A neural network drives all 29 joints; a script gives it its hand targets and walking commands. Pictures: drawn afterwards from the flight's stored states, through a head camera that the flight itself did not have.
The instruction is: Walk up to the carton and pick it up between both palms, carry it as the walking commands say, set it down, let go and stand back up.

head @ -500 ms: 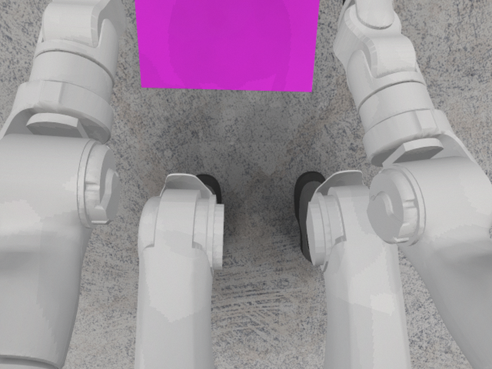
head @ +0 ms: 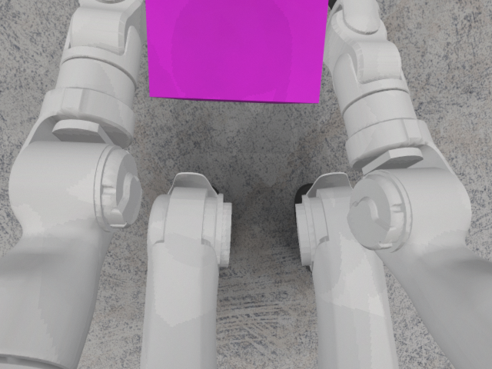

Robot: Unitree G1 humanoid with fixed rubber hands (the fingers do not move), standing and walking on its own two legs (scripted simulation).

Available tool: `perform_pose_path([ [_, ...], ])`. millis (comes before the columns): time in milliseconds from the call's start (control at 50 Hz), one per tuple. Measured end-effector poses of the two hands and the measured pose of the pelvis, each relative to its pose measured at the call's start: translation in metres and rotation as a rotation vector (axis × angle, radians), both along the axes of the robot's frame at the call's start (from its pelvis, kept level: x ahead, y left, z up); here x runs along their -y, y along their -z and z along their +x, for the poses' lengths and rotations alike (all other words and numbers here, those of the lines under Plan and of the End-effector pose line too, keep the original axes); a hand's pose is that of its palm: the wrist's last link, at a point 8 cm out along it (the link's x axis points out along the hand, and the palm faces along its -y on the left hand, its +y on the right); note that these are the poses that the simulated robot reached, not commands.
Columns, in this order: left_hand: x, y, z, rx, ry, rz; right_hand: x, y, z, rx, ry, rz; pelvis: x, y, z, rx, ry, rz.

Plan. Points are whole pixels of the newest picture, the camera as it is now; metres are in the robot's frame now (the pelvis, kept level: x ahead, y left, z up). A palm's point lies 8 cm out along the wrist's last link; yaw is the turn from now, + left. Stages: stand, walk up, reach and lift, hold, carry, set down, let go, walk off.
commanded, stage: reach and lift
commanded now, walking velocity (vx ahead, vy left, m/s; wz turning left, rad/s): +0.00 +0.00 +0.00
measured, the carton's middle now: out of the picture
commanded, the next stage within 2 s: none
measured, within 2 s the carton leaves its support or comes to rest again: leaves its support in 0.36 s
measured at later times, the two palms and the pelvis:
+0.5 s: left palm out of the picture +0.53 +0.19 -0.14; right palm out of the picture +0.53 -0.07 -0.13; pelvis -0.02 -0.01 +0.01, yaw +2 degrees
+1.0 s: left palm out of the picture +0.55 +0.19 -0.07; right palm out of the picture +0.53 -0.07 -0.08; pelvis -0.02 +0.00 +0.06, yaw +2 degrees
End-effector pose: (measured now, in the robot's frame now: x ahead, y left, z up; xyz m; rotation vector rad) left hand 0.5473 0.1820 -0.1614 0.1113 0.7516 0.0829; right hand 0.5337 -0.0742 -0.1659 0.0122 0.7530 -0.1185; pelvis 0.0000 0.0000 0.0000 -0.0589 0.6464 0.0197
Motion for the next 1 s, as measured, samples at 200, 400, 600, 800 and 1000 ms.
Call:
perform_pose_path([
  [200,0.0,0.001,-0.006,-0.006,-0.017,-0.022,0.0,-0.002,-0.004,-0.02,-0.001,-0.01,0.007,0.0,0.003,-0.011,0.007,0.006],
  [400,-0.004,-0.007,-0.011,0.019,-0.029,-0.016,-0.004,-0.012,-0.004,0.002,-0.006,-0.013,0.007,-0.009,-0.009,0.081,-0.009,0.007],
  [600,-0.01,-0.044,-0.012,0.065,-0.041,-0.055,-0.01,-0.045,-0.014,0.046,0.038,0.011,0.007,-0.019,-0.027,0.161,-0.042,-0.008],
  [800,-0.014,-0.084,-0.003,0.056,-0.026,-0.014,-0.018,-0.058,-0.023,0.025,0.052,0.052,0.001,-0.041,-0.029,0.155,-0.063,-0.024],
  [1000,-0.005,-0.087,-0.001,0.077,-0.03,-0.047,-0.006,-0.084,-0.008,0.045,0.05,0.009,0.002,-0.058,-0.021,0.144,-0.063,-0.035],
])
